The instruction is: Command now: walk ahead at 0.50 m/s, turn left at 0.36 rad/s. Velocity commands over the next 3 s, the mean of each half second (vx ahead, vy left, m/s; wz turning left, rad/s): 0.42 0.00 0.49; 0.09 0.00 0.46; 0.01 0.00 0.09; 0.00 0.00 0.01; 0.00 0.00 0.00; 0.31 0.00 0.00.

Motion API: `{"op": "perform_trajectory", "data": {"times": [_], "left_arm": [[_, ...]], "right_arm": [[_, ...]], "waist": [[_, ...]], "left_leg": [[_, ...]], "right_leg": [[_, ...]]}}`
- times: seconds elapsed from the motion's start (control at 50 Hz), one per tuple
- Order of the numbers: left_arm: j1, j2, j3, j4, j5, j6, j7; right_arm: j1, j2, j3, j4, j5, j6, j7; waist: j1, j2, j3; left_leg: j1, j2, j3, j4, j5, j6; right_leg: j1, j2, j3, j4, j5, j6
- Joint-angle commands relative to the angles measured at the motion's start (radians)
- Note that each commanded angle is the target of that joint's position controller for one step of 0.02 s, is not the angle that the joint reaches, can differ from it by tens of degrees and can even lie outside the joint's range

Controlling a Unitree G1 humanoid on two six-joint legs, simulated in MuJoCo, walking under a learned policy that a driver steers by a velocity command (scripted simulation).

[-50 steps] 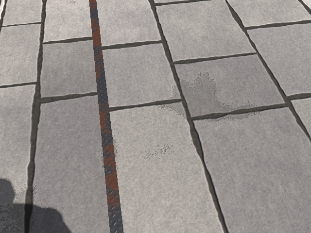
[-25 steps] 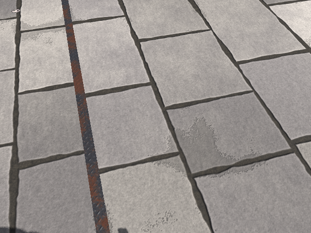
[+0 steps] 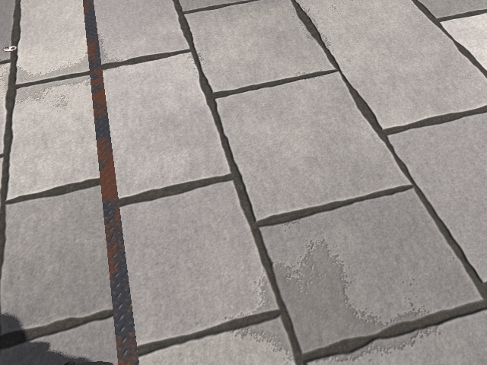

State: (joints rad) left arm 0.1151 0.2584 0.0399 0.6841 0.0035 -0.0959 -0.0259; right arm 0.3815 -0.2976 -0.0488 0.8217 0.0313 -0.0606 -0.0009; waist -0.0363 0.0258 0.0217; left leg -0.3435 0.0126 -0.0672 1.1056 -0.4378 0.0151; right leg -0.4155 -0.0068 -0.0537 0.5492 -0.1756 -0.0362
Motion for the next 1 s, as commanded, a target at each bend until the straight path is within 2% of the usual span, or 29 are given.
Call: {"op": "perform_trajectory", "data": {"times": [0.02, 0.08, 0.14, 0.22, 0.28, 0.34, 0.38, 0.4, 0.42, 0.44, 0.46, 0.48, 0.5, 0.52, 0.54, 0.56, 0.58, 0.62, 0.66, 0.7, 0.78, 0.84, 0.86, 0.88, 0.9, 0.92, 0.94, 0.96, 1.0], "left_arm": [[0.119, 0.099, 0.033, 0.006, 0.005, -0.009, 0.003], [0.078, 0.103, 0.043, 0.030, 0.012, -0.031, 0.004], [0.102, 0.122, 0.053, 0.062, 0.015, -0.035, 0.016], [0.127, 0.153, 0.060, 0.085, 0.010, -0.020, 0.030], [0.180, 0.180, 0.069, 0.110, 0.000, -0.002, 0.035], [0.173, 0.202, 0.075, 0.117, -0.013, 0.030, 0.044], [0.152, 0.230, 0.083, 0.107, -0.028, 0.046, 0.057], [0.135, 0.237, 0.085, 0.099, -0.035, 0.053, 0.061], [0.114, 0.221, 0.079, 0.090, -0.043, 0.052, 0.061], [0.158, 0.153, 0.056, 0.071, -0.006, 0.041, 0.054], [0.271, 0.070, 0.024, 0.036, 0.026, 0.020, 0.037], [0.219, 0.173, 0.040, 0.046, 0.003, 0.005, 0.025], [0.117, 0.182, 0.043, 0.012, -0.028, 0.007, 0.025], [0.093, 0.163, 0.040, 0.010, -0.017, 0.015, 0.038], [0.086, 0.170, 0.045, 0.017, -0.001, 0.030, 0.051], [0.102, 0.176, 0.049, 0.017, 0.002, 0.047, 0.054], [0.119, 0.167, 0.049, 0.019, 0.006, 0.059, 0.056], [0.133, 0.136, 0.040, 0.024, 0.011, 0.068, 0.063], [0.106, 0.127, 0.035, 0.018, 0.013, 0.073, 0.068], [0.070, 0.126, 0.033, 0.009, 0.008, 0.081, 0.067], [0.017, 0.126, 0.033, -0.009, -0.001, 0.083, 0.058], [0.013, 0.126, 0.034, -0.020, -0.001, 0.068, 0.045], [0.033, 0.118, 0.034, -0.018, 0.000, 0.061, 0.039], [0.057, 0.115, 0.035, -0.013, 0.005, 0.054, 0.034], [0.063, 0.164, 0.044, -0.023, 0.025, 0.051, 0.034], [0.011, 0.246, 0.060, -0.035, 0.041, 0.058, 0.040], [0.037, 0.179, 0.047, -0.026, 0.051, 0.058, 0.040], [0.043, 0.163, 0.042, -0.030, 0.041, 0.055, 0.039], [0.020, 0.161, 0.043, -0.027, 0.010, 0.056, 0.042]], "right_arm": [[-0.051, -0.106, -0.036, -0.102, -0.004, -0.005, -0.005], [-0.024, -0.059, -0.035, -0.093, -0.001, 0.029, -0.005], [-0.084, -0.048, -0.036, -0.117, -0.009, 0.034, -0.006], [-0.197, -0.022, -0.025, -0.151, -0.010, 0.022, 0.020], [-0.304, -0.006, -0.015, -0.198, -0.010, 0.020, 0.040], [-0.343, -0.015, -0.019, -0.242, -0.020, 0.018, 0.059], [-0.268, -0.053, -0.040, -0.243, -0.024, 0.021, 0.066], [-0.168, -0.088, -0.059, -0.223, -0.021, 0.022, 0.065], [-0.033, -0.140, -0.087, -0.192, -0.024, 0.022, 0.051], [0.027, -0.227, -0.109, -0.183, -0.026, 0.032, 0.024], [-0.057, -0.310, -0.107, -0.239, -0.051, 0.030, 0.015], [-0.032, -0.247, -0.094, -0.263, -0.048, 0.029, 0.027], [-0.086, -0.199, -0.081, -0.263, -0.039, 0.025, 0.031], [-0.136, -0.162, -0.073, -0.255, -0.018, 0.025, 0.029], [-0.178, -0.129, -0.062, -0.261, -0.011, 0.029, 0.022], [-0.205, -0.130, -0.060, -0.270, -0.023, 0.034, 0.018], [-0.223, -0.140, -0.064, -0.275, -0.035, 0.036, 0.016], [-0.226, -0.158, -0.070, -0.270, -0.041, 0.036, 0.006], [-0.217, -0.170, -0.075, -0.265, -0.033, 0.046, -0.008], [-0.225, -0.172, -0.075, -0.269, -0.024, 0.062, -0.020], [-0.235, -0.157, -0.069, -0.275, -0.031, 0.085, -0.030], [-0.218, -0.133, -0.057, -0.267, -0.034, 0.089, -0.022], [-0.227, -0.122, -0.050, -0.267, -0.029, 0.090, -0.022], [-0.220, -0.104, -0.042, -0.262, -0.024, 0.092, -0.023], [-0.175, -0.067, -0.030, -0.257, -0.034, 0.090, -0.024], [-0.100, -0.046, -0.026, -0.260, -0.040, 0.082, -0.021], [-0.157, -0.107, -0.040, -0.270, -0.047, 0.072, -0.023], [-0.193, -0.162, -0.059, -0.267, -0.036, 0.072, -0.025], [-0.186, -0.138, -0.063, -0.237, -0.031, 0.092, -0.032]], "waist": [[0.058, -0.148, -0.064], [0.018, -0.132, -0.027], [0.025, -0.089, 0.001], [0.066, -0.070, 0.031], [0.111, -0.052, 0.070], [0.104, -0.070, 0.075], [0.052, -0.120, -0.003], [-0.003, -0.124, -0.059], [-0.082, -0.092, -0.130], [-0.082, 0.070, -0.212], [0.040, 0.269, -0.360], [-0.054, 0.093, -0.524], [-0.046, 0.046, -0.395], [-0.007, -0.032, -0.245], [0.020, -0.028, -0.185], [0.052, -0.003, -0.152], [0.070, 0.014, -0.145], [0.081, 0.033, -0.162], [0.071, 0.043, -0.187], [0.060, 0.061, -0.197], [0.034, 0.115, -0.160], [0.021, 0.140, -0.159], [0.039, 0.139, -0.158], [0.056, 0.128, -0.146], [0.035, 0.042, -0.147], [-0.048, -0.212, -0.116], [0.009, -0.287, -0.119], [0.036, -0.226, -0.107], [0.031, -0.159, -0.093]], "left_leg": [[-0.347, 0.114, -0.046, 0.094, 0.124, 0.004], [-0.292, 0.126, -0.044, 0.068, 0.212, -0.011], [-0.365, 0.125, -0.063, -0.032, 0.331, -0.024], [-0.355, 0.113, -0.002, -0.264, 0.492, -0.016], [-0.381, 0.105, 0.049, -0.375, 0.487, 0.003], [-0.342, 0.062, 0.120, -0.457, 0.404, 0.027], [-0.211, -0.009, 0.172, -0.469, 0.318, 0.059], [-0.092, -0.047, 0.182, -0.502, 0.313, 0.084], [0.111, -0.078, 0.169, -0.608, 0.443, 0.120], [0.392, 0.073, -0.039, -0.591, 0.826, 0.182], [0.687, 0.364, -0.542, -0.572, 1.198, 0.431], [0.678, 0.375, -0.573, -0.644, 1.079, 0.448], [0.577, 0.320, -0.436, -0.664, 0.949, 0.391], [0.414, 0.254, -0.337, -0.692, 0.845, 0.327], [0.292, 0.220, -0.293, -0.720, 0.783, 0.297], [0.176, 0.195, -0.268, -0.750, 0.761, 0.286], [0.107, 0.179, -0.255, -0.765, 0.775, 0.283], [0.062, 0.154, -0.216, -0.759, 0.843, 0.279], [0.068, 0.143, -0.218, -0.745, 0.810, 0.268], [0.059, 0.124, -0.237, -0.745, 0.635, 0.241], [0.040, 0.108, -0.293, -0.745, 0.351, 0.207], [0.079, 0.125, -0.336, -0.681, 0.434, 0.199], [0.081, 0.115, -0.339, -0.649, 0.459, 0.182], [0.063, 0.087, -0.332, -0.620, 0.429, 0.147], [0.012, 0.030, -0.284, -0.536, 0.283, 0.088], [-0.111, -0.120, -0.122, -0.404, -0.016, 0.023], [-0.142, -0.102, -0.083, -0.263, -0.166, -0.025], [-0.158, -0.086, -0.095, -0.132, -0.171, -0.047], [-0.191, -0.076, -0.096, -0.026, -0.118, -0.081]], "right_leg": [[0.324, -0.279, 0.329, -0.331, -0.053, -0.150], [0.226, -0.253, 0.172, -0.401, 0.101, -0.154], [0.262, -0.251, 0.071, -0.414, 0.213, -0.156], [0.315, -0.234, -0.044, -0.420, 0.245, -0.133], [0.399, -0.266, -0.081, -0.410, 0.260, -0.130], [0.464, -0.272, -0.134, -0.293, 0.567, -0.102], [0.490, -0.263, -0.151, -0.139, 0.867, -0.073], [0.477, -0.247, -0.157, 0.001, 0.925, -0.055], [0.399, -0.203, -0.175, 0.203, 0.825, -0.014], [0.143, -0.129, -0.171, 0.509, 0.280, 0.050], [-0.215, 0.069, -0.045, 0.902, -0.530, 0.119], [-0.229, 0.035, 0.168, 0.954, -0.502, 0.104], [-0.274, -0.007, 0.163, 0.913, -0.418, 0.083], [-0.294, -0.043, 0.142, 0.811, -0.344, 0.082], [-0.260, -0.069, 0.141, 0.738, -0.300, 0.085], [-0.189, -0.071, 0.140, 0.697, -0.272, 0.087], [-0.143, -0.058, 0.128, 0.661, -0.254, 0.093], [-0.109, -0.039, 0.117, 0.559, -0.223, 0.112], [-0.110, -0.024, 0.125, 0.473, -0.178, 0.129], [-0.097, -0.013, 0.137, 0.398, -0.118, 0.135], [-0.057, 0.002, 0.142, 0.256, -0.083, 0.127], [0.009, 0.006, 0.125, 0.136, -0.113, 0.103], [0.064, 0.008, 0.112, 0.034, -0.063, 0.085], [0.143, -0.004, 0.109, -0.106, 0.052, 0.060], [0.225, -0.127, 0.220, -0.166, 0.156, 0.014], [0.266, -0.292, 0.404, -0.182, 0.379, -0.110], [0.216, -0.385, 0.535, -0.224, 0.384, -0.237], [0.221, -0.365, 0.519, -0.221, 0.367, -0.253], [0.246, -0.292, 0.404, -0.189, 0.362, -0.197]]}}
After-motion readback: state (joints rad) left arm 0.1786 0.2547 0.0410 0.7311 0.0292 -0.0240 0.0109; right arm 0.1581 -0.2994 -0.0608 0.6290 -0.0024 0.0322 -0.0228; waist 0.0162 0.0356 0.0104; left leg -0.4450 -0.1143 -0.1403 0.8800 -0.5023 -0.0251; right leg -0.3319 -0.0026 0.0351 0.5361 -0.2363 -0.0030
